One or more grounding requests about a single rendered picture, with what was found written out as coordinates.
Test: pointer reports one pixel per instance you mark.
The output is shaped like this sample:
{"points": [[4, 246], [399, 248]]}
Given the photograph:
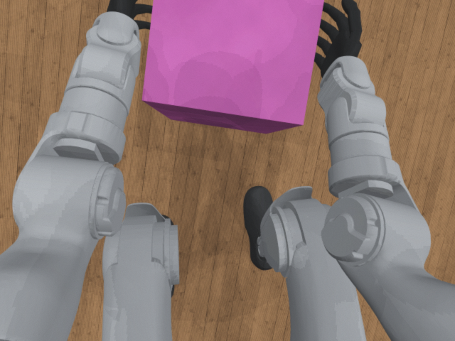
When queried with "left robot hand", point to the left robot hand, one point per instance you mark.
{"points": [[129, 8]]}

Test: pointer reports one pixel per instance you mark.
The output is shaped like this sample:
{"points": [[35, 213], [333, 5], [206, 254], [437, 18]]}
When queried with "right robot foot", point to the right robot foot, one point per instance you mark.
{"points": [[256, 202]]}

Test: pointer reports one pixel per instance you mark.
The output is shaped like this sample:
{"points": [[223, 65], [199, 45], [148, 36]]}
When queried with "right robot hand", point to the right robot hand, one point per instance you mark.
{"points": [[345, 40]]}

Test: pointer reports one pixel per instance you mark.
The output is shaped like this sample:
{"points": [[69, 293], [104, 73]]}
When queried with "carton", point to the carton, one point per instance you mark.
{"points": [[237, 64]]}

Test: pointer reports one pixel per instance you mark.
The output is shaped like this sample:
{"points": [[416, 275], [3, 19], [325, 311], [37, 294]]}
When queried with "robot left thigh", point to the robot left thigh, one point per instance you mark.
{"points": [[137, 289]]}

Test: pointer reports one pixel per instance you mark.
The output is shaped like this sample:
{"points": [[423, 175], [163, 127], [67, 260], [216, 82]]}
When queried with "robot right forearm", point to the robot right forearm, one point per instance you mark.
{"points": [[361, 160]]}

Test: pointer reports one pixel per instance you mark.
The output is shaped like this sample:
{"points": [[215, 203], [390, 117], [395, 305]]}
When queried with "robot left forearm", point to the robot left forearm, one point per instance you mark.
{"points": [[98, 96]]}

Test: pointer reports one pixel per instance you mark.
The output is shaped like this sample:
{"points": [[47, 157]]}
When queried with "right robot upper arm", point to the right robot upper arm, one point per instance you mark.
{"points": [[382, 246]]}

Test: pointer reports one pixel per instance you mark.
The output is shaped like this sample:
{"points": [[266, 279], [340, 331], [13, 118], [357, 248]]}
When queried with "left robot upper arm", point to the left robot upper arm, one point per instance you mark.
{"points": [[63, 207]]}

